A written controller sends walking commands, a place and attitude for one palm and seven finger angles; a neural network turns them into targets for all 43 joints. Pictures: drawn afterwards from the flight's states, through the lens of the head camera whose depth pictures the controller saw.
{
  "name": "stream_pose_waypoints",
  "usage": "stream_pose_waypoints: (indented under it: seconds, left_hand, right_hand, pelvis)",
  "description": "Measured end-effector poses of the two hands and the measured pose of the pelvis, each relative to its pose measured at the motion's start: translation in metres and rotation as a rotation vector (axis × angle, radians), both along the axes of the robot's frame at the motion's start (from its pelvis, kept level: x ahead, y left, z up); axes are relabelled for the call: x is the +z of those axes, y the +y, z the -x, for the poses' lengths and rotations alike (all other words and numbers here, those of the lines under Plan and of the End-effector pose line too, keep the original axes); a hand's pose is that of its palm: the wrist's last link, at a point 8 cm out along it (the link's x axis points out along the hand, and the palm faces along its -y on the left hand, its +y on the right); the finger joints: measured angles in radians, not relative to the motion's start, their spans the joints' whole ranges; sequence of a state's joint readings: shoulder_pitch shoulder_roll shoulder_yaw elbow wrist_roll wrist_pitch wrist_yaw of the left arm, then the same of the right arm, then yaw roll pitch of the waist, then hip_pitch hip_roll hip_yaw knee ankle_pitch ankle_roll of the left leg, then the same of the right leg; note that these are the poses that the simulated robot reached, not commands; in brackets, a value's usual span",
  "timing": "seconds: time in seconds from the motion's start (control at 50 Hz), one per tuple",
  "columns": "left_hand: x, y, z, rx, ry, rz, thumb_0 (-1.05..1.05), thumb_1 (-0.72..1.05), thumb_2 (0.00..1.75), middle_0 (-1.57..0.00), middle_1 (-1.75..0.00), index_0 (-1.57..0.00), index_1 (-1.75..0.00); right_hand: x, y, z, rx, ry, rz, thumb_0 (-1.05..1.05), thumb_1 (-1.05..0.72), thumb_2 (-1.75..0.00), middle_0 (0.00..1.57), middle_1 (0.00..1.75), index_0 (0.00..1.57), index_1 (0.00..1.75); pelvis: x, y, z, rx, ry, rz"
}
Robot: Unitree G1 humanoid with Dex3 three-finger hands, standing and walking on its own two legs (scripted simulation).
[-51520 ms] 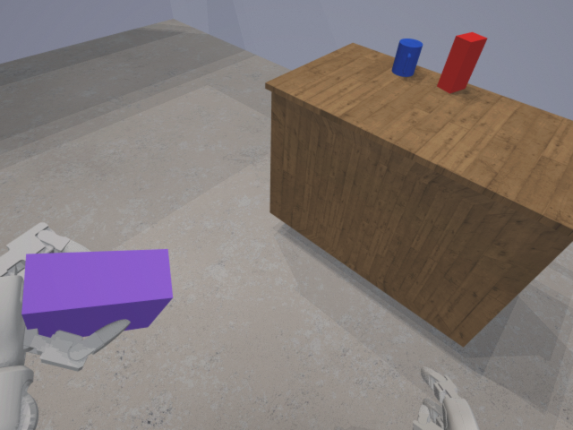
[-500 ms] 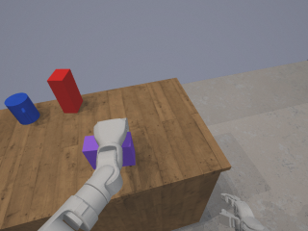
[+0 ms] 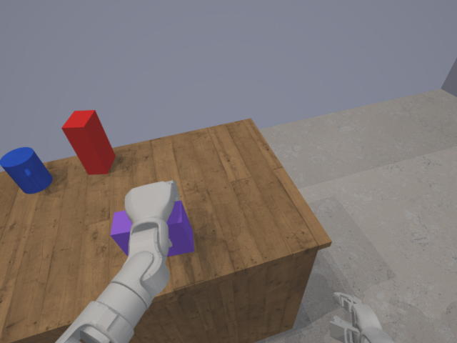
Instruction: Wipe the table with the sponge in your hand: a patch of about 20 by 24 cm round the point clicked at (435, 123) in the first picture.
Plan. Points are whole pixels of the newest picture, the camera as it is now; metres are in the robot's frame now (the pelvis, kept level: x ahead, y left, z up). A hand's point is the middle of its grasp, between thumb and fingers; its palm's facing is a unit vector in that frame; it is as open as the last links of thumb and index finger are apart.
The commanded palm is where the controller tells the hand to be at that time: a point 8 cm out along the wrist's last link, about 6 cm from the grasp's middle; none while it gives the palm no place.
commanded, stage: slide back across to the middle lane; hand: left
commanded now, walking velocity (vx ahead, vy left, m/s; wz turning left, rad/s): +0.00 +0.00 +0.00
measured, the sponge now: (158, 237) +0.33 +0.19 -0.01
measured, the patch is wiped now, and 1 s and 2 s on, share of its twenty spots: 1.00 1.00 1.00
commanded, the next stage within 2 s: wipe forward along the middle lane in 0.36 s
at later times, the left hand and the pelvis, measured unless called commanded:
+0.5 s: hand (130, 230) +0.30 +0.22 +0.05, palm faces +0.00 -0.12 -0.99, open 9.5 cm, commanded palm +0.27 +0.23 +0.09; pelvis +0.01 -0.01 +0.00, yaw -1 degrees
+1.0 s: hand (125, 217) +0.33 +0.25 +0.04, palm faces -0.09 -0.05 -0.99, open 9.5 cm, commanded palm +0.33 +0.26 +0.08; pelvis -0.02 -0.01 +0.00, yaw +1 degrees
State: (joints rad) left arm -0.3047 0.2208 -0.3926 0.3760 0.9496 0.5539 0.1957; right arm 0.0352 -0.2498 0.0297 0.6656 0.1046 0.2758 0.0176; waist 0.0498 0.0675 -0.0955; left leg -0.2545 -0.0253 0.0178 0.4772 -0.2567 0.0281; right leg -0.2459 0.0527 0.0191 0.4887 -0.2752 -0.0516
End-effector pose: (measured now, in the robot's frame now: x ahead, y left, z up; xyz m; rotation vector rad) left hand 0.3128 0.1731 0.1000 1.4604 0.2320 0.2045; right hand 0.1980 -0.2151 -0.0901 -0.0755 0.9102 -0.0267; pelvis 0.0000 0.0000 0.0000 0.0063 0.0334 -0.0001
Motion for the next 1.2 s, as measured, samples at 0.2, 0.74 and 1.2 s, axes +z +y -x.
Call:
stream_pose_waypoints:
  seconds: [0.2,0.74,1.2]
  left_hand:
    - [0.002,0.02,0.008,0.049,0.015,0.013,0.01,-0.49,1.04,-0.77,-1.44,-0.81,-1.43]
    - [-0.003,0.058,0.019,0.061,0.086,-0.018,0.0,-0.51,1.04,-0.8,-1.41,-0.84,-1.4]
    - [-0.003,0.078,-0.032,0.017,0.108,-0.076,0.0,-0.56,1.06,-0.86,-1.36,-0.89,-1.36]
  right_hand:
    - [0.012,-0.008,-0.016,0.011,-0.071,0.022,0.01,-0.91,-0.9,0.2,0.3,0.19,0.3]
    - [0.0,-0.02,0.009,-0.008,-0.044,0.088,0.01,-0.9,-0.9,0.2,0.3,0.19,0.3]
    - [-0.035,-0.041,0.101,-0.095,0.159,0.144,0.01,-0.9,-0.89,0.2,0.3,0.2,0.3]
  pelvis:
    - [0.002,-0.008,-0.003,-0.009,-0.013,-0.003]
    - [0.001,-0.009,0.008,0.009,-0.003,0.003]
    - [-0.008,-0.008,0.032,0.024,0.097,0.013]
